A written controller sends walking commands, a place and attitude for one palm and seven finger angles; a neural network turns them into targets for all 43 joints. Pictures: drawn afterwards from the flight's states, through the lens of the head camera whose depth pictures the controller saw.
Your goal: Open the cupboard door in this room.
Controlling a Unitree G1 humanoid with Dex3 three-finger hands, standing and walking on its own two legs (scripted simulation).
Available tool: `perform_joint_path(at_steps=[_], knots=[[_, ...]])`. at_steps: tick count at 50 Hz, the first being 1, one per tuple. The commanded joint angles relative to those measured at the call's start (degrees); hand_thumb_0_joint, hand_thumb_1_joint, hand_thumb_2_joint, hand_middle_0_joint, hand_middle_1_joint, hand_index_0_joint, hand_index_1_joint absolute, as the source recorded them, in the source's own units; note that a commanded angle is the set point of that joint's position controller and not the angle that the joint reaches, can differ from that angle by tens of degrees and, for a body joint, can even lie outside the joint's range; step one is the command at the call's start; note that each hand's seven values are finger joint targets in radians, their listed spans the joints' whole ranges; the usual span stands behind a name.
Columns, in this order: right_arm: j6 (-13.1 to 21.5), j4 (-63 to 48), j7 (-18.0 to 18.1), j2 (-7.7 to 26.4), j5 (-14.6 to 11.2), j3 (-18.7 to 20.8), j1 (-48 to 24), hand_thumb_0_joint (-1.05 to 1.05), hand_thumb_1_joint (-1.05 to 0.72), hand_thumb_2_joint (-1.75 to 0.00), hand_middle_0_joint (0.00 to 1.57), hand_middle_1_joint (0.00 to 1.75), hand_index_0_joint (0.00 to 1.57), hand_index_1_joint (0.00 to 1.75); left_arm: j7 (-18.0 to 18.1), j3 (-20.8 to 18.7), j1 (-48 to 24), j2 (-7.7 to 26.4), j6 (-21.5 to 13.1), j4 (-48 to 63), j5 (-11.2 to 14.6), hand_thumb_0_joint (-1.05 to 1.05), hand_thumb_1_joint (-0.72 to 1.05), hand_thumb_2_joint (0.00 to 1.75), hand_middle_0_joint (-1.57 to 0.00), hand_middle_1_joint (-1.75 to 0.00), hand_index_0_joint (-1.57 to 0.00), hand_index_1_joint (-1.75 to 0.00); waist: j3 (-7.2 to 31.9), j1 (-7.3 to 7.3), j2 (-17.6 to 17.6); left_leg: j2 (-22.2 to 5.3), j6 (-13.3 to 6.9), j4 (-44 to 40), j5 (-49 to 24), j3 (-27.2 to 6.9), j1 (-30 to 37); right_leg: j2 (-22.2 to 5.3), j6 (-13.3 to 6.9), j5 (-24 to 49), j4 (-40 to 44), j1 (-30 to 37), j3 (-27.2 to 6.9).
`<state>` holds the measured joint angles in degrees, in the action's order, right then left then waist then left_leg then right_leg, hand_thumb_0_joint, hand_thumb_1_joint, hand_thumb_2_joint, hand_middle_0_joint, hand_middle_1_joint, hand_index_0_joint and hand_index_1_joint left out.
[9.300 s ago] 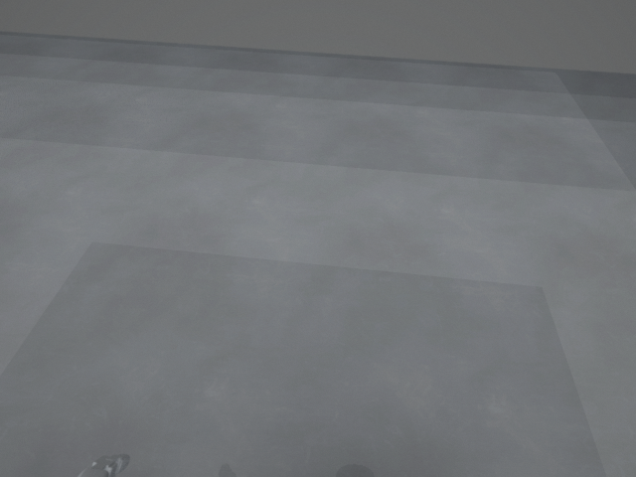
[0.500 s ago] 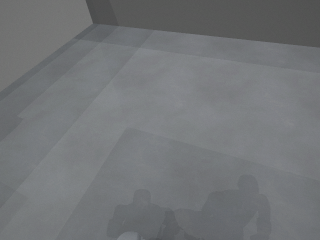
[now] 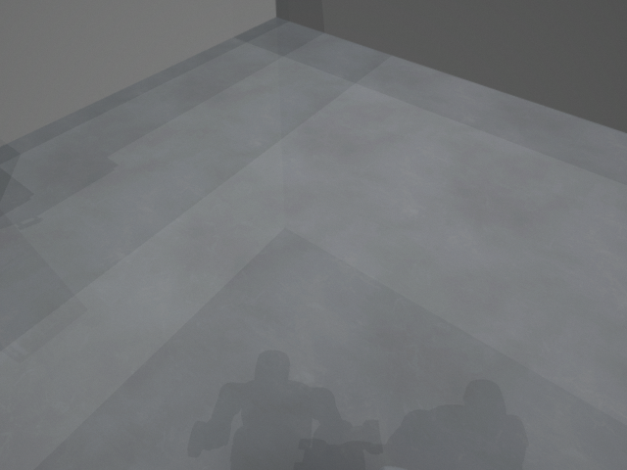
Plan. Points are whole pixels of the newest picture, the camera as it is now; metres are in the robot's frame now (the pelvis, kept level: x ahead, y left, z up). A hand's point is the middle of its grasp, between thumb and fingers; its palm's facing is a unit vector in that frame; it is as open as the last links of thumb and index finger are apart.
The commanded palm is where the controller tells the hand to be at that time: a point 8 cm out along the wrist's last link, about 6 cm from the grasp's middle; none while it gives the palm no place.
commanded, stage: turn or walk to find it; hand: left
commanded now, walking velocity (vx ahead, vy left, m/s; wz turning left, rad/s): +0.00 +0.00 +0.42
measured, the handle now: out of the picture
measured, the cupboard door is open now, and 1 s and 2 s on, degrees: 0 0 0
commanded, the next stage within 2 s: stand and wait in 1.12 s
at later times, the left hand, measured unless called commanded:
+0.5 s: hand out of the picture -0.02 +0.15 -0.16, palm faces +0.25 -0.93 -0.26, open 7.4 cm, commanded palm none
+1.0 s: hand out of the picture -0.09 +0.22 -0.16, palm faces +0.43 -0.87 -0.25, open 7.4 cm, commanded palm none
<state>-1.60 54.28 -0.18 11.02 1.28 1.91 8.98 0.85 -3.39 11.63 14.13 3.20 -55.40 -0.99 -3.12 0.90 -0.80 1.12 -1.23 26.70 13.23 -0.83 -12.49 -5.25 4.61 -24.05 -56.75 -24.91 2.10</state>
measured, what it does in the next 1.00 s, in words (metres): steps on the spot, turning left: right foot, then left foot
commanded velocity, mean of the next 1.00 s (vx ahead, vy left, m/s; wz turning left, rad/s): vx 0.00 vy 0.00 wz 0.42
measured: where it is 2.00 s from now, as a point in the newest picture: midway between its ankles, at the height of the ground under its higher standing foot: outside the picture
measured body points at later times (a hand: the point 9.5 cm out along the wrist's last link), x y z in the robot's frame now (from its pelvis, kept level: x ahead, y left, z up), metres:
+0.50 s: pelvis -0.03 -0.04 +0.00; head +0.00 -0.06 +0.45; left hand -0.03 +0.20 -0.14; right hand +0.06 -0.29 -0.16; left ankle -0.08 +0.11 -0.68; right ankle +0.00 -0.14 -0.74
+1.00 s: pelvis -0.08 -0.01 +0.00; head -0.07 +0.01 +0.45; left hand -0.11 +0.26 -0.14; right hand +0.08 -0.20 -0.14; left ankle -0.08 +0.09 -0.74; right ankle -0.03 -0.16 -0.69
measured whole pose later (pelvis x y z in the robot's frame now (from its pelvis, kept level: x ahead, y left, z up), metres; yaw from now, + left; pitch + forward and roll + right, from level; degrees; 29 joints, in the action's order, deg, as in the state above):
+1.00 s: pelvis -0.08 -0.01 +0.00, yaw +24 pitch +0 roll -1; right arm -1.7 54.7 -0.3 10.6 1.4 2.5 11.1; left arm 1.0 -3.6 9.8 13.8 3.2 -54.8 -1.1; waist -2.9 -0.8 -0.3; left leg 2.1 -2.7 25.7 9.8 -1.2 -15.4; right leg -4.4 4.5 -24.4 -53.2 -23.1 1.2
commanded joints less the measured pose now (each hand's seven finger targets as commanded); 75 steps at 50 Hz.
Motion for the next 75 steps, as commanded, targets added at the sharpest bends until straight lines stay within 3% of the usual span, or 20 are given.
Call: perform_joint_path(at_steps=[1,6,8,9,14,25,30,31,32,33,35,38,48,55,56,57,58,63,71,75], knots=[[0.4,-3.1,0.9,12.3,0.2,3.7,2.4,0.00,-0.90,-0.90,0.20,0.30,0.20,0.30,0.2,-0.5,-1.7,2.9,-1.3,5.5,0.4,0.00,0.90,0.90,-0.20,-0.30,-0.20,-0.30,3.1,-2.43,9.6,-14.3,-8.4,-7.3,-17.7,-14.8,2.8,1.3,-0.1,-1.9,8.7,0.4,0.2],[0.2,-3.9,0.5,11.1,-0.3,4.0,0.8,0.00,-0.90,-0.90,0.20,0.30,0.20,0.30,0.5,-0.9,5.3,4.0,-2.9,4.3,0.5,0.00,0.90,0.90,-0.20,-0.30,-0.20,-0.30,7.0,1.03,6.5,-9.3,-4.1,1.0,-14.8,-14.3,-4.8,1.9,-1.0,12.4,33.6,17.9,0.8],[0.3,-6.2,0.2,5.0,-0.7,3.0,0.7,0.00,-0.90,-0.90,0.20,0.30,0.20,0.30,1.2,-2.6,6.9,12.6,-3.8,4.6,-0.7,0.00,0.90,0.90,-0.20,-0.30,-0.20,-0.30,5.6,2.36,-17.3,3.0,3.0,21.9,18.4,-1.5,-22.4,-20.5,-9.9,20.7,40.5,26.1,-21.3],[-0.3,-6.2,0.3,7.9,-0.3,3.8,-0.2,0.00,-0.90,-0.90,0.20,0.30,0.20,0.30,1.2,-2.2,6.6,12.1,-3.5,5.3,-0.2,0.00,0.90,0.90,-0.20,-0.30,-0.20,-0.30,5.6,2.59,-12.0,0.7,2.6,31.9,20.6,-4.4,-20.1,-22.9,-13.6,22.1,40.8,18.8,-19.8],[-1.7,-1.3,-0.8,6.6,0.1,4.0,4.5,0.00,-0.90,-0.90,0.20,0.30,0.20,0.30,1.1,-0.9,-2.0,5.6,-4.0,7.1,-0.1,0.00,0.90,0.90,-0.20,-0.30,-0.20,-0.30,1.3,-1.97,-7.2,-2.0,4.3,43.6,7.9,-2.2,-19.4,-12.2,-10.1,20.5,39.2,14.1,-3.9],[-1.1,-2.3,-0.7,5.2,-0.7,2.5,-1.8,0.00,-0.90,-0.90,0.20,0.30,0.20,0.30,1.1,-1.9,5.1,8.7,-3.5,3.3,-0.9,0.00,0.90,0.90,-0.20,-0.30,-0.20,-0.30,2.1,2.15,-10.6,-3.6,5.1,21.6,13.7,3.7,-12.9,-16.0,-12.7,29.5,36.1,19.3,-0.2],[0.3,-1.2,-0.4,6.1,-0.8,2.4,4.1,0.00,-0.90,-0.90,0.20,0.30,0.20,0.30,0.8,-2.3,3.0,9.0,-2.8,2.8,-0.2,0.00,0.90,0.90,-0.20,-0.30,-0.20,-0.30,6.4,-1.30,-6.9,-3.1,3.4,-0.3,0.2,5.4,1.6,-14.3,-8.0,28.0,25.6,15.2,4.9],[0.9,-1.0,-0.4,9.4,-0.6,3.2,6.1,0.00,-0.90,-0.90,0.20,0.30,0.20,0.30,0.7,-2.0,3.6,7.1,-2.3,3.6,0.3,0.00,0.90,0.90,-0.20,-0.30,-0.20,-0.30,8.0,-2.53,2.3,-8.2,1.3,-5.9,-7.2,-1.5,9.4,-10.5,-4.6,19.2,17.0,7.6,7.7],[1.2,-1.1,0.0,15.2,-0.2,4.4,8.2,0.00,-0.90,-0.90,0.20,0.30,0.20,0.30,0.3,-0.9,2.5,3.1,-2.0,5.6,0.6,0.00,0.90,0.90,-0.20,-0.30,-0.20,-0.30,6.5,-3.78,19.1,-22.1,-4.6,-8.3,-25.3,-19.5,13.7,-2.8,-0.3,-8.7,5.5,-7.1,9.1],[0.5,-0.2,0.3,16.9,-0.2,4.7,10.0,0.00,-0.90,-0.90,0.20,0.30,0.20,0.30,0.6,-0.4,-0.9,3.6,-1.2,6.6,0.1,0.00,0.90,0.90,-0.20,-0.30,-0.20,-0.30,6.2,-5.09,16.0,-25.5,-9.0,-8.4,-28.2,-19.1,8.9,-1.9,-0.8,-13.4,-1.6,-5.8,3.6],[0.6,-1.1,1.1,13.5,0.0,3.9,4.8,0.00,-0.90,-0.90,0.20,0.30,0.20,0.30,0.4,-1.0,-2.3,4.0,-0.5,5.3,-0.1,0.00,0.90,0.90,-0.20,-0.30,-0.20,-0.30,3.3,-3.31,15.5,-20.1,-8.2,-10.4,-13.9,-15.6,3.1,-2.7,-1.1,-6.7,-6.2,-6.4,0.1],[1.0,-2.6,1.2,11.3,0.0,2.8,0.4,0.00,-0.90,-0.90,0.20,0.30,0.20,0.30,-0.3,-1.2,-0.1,4.2,-0.9,3.4,-0.2,0.00,0.90,0.90,-0.20,-0.30,-0.20,-0.30,1.2,-1.25,9.8,-15.2,-6.8,-10.2,-13.4,-10.9,1.5,-1.4,-0.6,0.7,-7.1,-5.6,-0.3],[0.7,-2.3,0.9,11.7,0.2,3.8,5.2,0.00,-0.90,-0.90,0.20,0.30,0.20,0.30,0.2,-0.8,-3.7,2.9,-1.2,5.6,0.1,0.00,0.90,0.90,-0.20,-0.30,-0.20,-0.30,3.8,-3.52,8.9,-14.9,-8.8,-9.8,-10.5,-17.7,4.6,1.0,0.0,-1.9,4.8,-3.1,-1.2],[0.1,-3.3,0.5,11.1,-0.1,4.4,2.5,0.00,-0.90,-0.90,0.20,0.30,0.20,0.30,0.7,-0.9,3.7,3.2,-2.3,4.3,0.7,0.00,0.90,0.90,-0.20,-0.30,-0.20,-0.30,7.3,0.45,7.7,-9.6,-5.2,-4.2,-9.0,-18.4,-5.6,3.5,-1.7,9.6,31.4,17.0,0.6],[0.0,-3.7,0.2,8.6,-0.5,4.2,2.9,0.00,-0.90,-0.90,0.20,0.30,0.20,0.30,1.0,-1.5,5.6,5.4,-2.7,4.0,0.3,0.00,0.90,0.90,-0.20,-0.30,-0.20,-0.30,7.8,1.08,2.4,-6.1,-2.2,0.4,-1.7,-15.3,-13.0,-1.4,-3.2,9.6,37.8,24.8,-3.7],[0.0,-4.6,0.0,4.8,-0.8,3.4,3.0,0.00,-0.90,-0.90,0.20,0.30,0.20,0.30,1.4,-2.4,6.3,10.0,-3.1,4.1,-0.6,0.00,0.90,0.90,-0.20,-0.30,-0.20,-0.30,6.7,1.82,-12.6,1.5,1.9,12.3,10.3,-5.9,-23.6,-14.9,-8.2,4.3,42.6,28.5,-18.5],[-0.3,-5.2,0.3,6.6,-0.2,3.9,1.2,0.00,-0.90,-0.90,0.20,0.30,0.20,0.30,1.5,-2.1,4.1,11.4,-2.9,5.4,-0.4,0.00,0.90,0.90,-0.20,-0.30,-0.20,-0.30,3.8,2.16,-14.7,2.5,2.6,24.8,18.2,-3.7,-22.4,-22.0,-13.0,7.0,44.7,18.3,-23.3],[-1.5,0.3,-0.2,5.2,0.1,3.6,7.3,0.00,-0.90,-0.90,0.20,0.30,0.20,0.30,1.2,-0.4,-3.0,4.4,-3.9,5.8,0.0,0.00,0.90,0.90,-0.20,-0.30,-0.20,-0.30,0.0,-2.79,-6.6,-0.7,3.3,38.3,7.4,-2.9,-17.7,-10.0,-10.3,17.7,40.7,11.7,-6.1],[-0.2,0.9,0.5,3.2,-0.5,2.0,1.9,0.00,-0.90,-0.90,0.20,0.30,0.20,0.30,1.0,-0.6,5.8,5.8,-4.0,0.3,-0.9,0.00,0.90,0.90,-0.20,-0.30,-0.20,-0.30,1.4,1.79,-10.2,-2.8,4.2,15.8,12.7,2.3,-10.1,-11.2,-13.2,29.4,37.3,17.8,-6.9],[1.5,4.6,1.0,3.6,-0.9,1.1,7.7,0.00,-0.90,-0.90,0.20,0.30,0.20,0.30,1.1,-0.2,4.2,4.9,-3.6,-1.7,0.3,0.00,0.90,0.90,-0.20,-0.30,-0.20,-0.30,5.8,-0.98,-5.4,-3.1,3.3,-5.8,-4.9,2.4,6.1,-6.8,-8.2,28.6,29.3,14.4,-3.2]])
